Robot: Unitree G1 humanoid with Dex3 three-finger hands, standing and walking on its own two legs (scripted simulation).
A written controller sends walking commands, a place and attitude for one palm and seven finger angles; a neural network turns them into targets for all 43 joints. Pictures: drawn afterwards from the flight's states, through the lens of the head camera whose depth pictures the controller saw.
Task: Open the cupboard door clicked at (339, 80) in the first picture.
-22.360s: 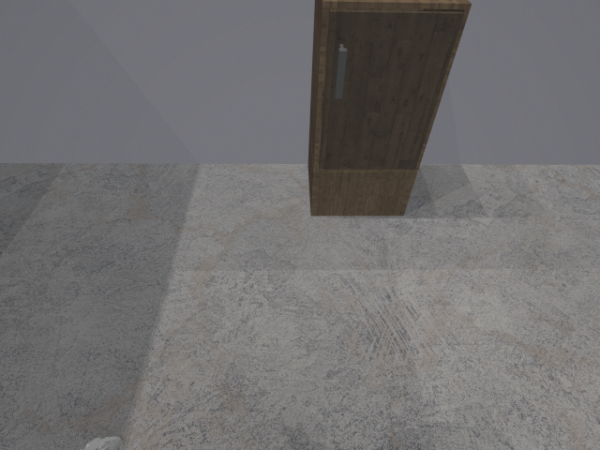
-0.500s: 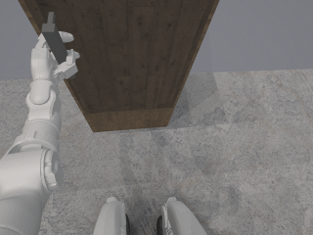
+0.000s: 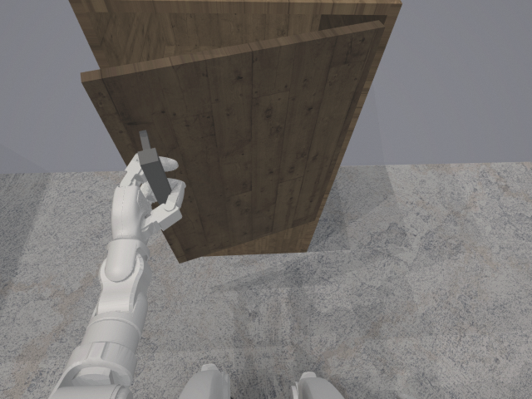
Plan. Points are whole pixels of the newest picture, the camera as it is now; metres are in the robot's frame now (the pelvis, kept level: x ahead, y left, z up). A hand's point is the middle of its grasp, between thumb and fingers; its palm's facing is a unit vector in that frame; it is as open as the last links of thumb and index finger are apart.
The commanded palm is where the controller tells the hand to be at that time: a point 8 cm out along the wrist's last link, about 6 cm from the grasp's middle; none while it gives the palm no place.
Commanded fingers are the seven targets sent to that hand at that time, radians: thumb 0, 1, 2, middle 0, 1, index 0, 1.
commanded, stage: pull the door open along its arc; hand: left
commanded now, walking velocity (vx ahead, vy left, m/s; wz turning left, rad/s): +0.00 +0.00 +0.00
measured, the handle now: (159, 177) +0.45 +0.17 +0.03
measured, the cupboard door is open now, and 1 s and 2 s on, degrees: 17 42 46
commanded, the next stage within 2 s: open thumb and fingers to let go in 0.46 s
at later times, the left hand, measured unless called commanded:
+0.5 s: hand (248, 284) +0.27 +0.03 +0.04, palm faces +0.33 -0.94 -0.02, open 6.2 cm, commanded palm +0.22 +0.07 +0.03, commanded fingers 0.00 0.90 0.90 -0.40 -1.35 -0.40 -1.35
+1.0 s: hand (247, 277) +0.28 +0.03 +0.03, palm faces +0.39 -0.92 -0.03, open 10.8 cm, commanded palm +0.23 +0.07 +0.03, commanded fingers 0.00 -0.50 0.30 -0.29 -1.15 -0.29 -1.15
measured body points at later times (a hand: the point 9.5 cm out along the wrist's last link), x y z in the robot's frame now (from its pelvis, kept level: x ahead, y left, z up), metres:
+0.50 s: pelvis -0.02 -0.04 +0.00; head +0.03 -0.05 +0.45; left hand +0.25 +0.08 +0.04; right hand +0.18 -0.22 -0.10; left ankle +0.01 +0.09 -0.66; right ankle -0.02 -0.11 -0.66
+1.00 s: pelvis -0.01 -0.06 +0.00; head +0.06 -0.08 +0.44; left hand +0.26 +0.08 +0.04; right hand +0.17 -0.27 -0.12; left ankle +0.01 +0.09 -0.66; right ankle -0.02 -0.11 -0.66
